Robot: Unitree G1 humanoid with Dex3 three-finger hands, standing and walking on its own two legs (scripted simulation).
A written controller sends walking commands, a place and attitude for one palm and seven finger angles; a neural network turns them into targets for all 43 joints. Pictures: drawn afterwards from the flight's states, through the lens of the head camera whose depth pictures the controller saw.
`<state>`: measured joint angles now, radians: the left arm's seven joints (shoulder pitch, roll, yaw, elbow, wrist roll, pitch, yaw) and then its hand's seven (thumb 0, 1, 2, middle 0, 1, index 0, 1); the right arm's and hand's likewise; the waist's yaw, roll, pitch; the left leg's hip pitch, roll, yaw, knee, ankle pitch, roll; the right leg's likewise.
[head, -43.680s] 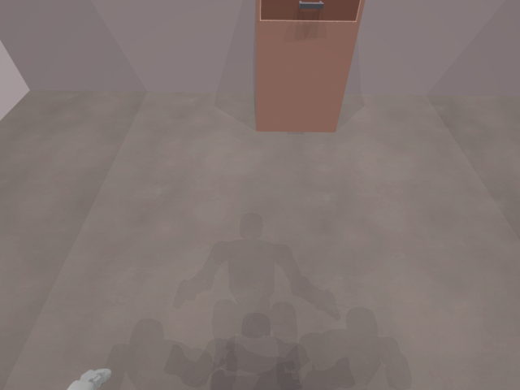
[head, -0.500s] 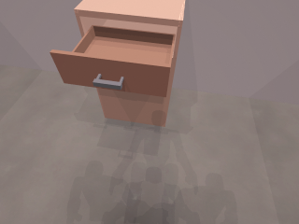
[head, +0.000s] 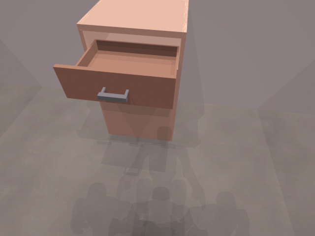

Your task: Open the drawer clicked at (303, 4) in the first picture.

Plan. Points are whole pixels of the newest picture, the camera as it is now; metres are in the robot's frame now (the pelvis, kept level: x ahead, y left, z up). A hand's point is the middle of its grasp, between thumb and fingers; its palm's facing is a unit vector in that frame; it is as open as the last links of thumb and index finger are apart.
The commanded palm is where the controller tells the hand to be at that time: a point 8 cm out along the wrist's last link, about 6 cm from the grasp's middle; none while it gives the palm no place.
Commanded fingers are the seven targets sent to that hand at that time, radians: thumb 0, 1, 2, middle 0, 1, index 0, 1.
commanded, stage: let the arm hang, fingers relaxed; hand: left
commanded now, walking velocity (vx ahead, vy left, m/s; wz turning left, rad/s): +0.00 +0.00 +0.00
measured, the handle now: (114, 94) +0.61 +0.19 -0.02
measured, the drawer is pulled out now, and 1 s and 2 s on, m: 0.30 0.30 0.30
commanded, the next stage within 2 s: look to check the result in 0.10 s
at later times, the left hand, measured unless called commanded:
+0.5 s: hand out of the picture +0.06 +0.24 -0.16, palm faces -0.02 -0.95 -0.32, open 7.4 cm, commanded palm none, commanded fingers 0.00 0.90 0.90 -0.20 -0.30 -0.20 -0.30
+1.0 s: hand out of the picture +0.12 +0.24 -0.15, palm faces -0.04 -0.94 -0.33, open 7.4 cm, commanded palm none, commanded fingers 0.00 0.90 0.90 -0.20 -0.30 -0.20 -0.30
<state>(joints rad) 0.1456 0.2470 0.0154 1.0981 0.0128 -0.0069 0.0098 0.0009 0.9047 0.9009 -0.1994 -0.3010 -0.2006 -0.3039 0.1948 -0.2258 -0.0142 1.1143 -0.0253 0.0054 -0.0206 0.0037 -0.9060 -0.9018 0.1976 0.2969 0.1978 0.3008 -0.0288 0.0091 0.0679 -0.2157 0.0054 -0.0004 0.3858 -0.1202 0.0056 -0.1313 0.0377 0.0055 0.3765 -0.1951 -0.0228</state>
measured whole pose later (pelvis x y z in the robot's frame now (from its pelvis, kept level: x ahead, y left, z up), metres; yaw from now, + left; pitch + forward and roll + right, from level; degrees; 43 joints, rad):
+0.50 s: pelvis +0.01 +0.01 +0.00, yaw +0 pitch -2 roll +0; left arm 0.16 0.30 0.03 1.13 0.02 -0.01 0.01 0.00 0.90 0.90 -0.20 -0.30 -0.20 -0.30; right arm 0.12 -0.29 -0.03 1.12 -0.02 0.00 -0.02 0.00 -0.90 -0.90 0.20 0.30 0.20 0.30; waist -0.01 0.01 0.10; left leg -0.19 -0.01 0.01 0.33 -0.11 0.02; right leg -0.11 0.02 0.01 0.34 -0.19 -0.01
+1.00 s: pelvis +0.03 +0.00 +0.01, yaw +0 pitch -2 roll +0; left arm 0.09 0.32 0.02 1.12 0.02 -0.02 0.00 0.00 0.90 0.90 -0.20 -0.30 -0.20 -0.30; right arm 0.09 -0.33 -0.01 1.11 -0.02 -0.01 -0.01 0.00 -0.90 -0.90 0.20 0.30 0.20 0.30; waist -0.02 0.00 0.08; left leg -0.15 0.00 0.01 0.30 -0.13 0.00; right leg -0.06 0.03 0.02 0.29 -0.20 -0.02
